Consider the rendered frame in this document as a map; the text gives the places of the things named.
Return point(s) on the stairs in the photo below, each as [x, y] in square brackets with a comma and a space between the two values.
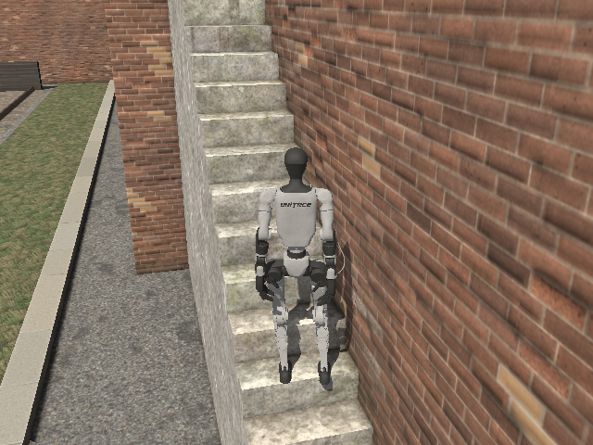
[234, 131]

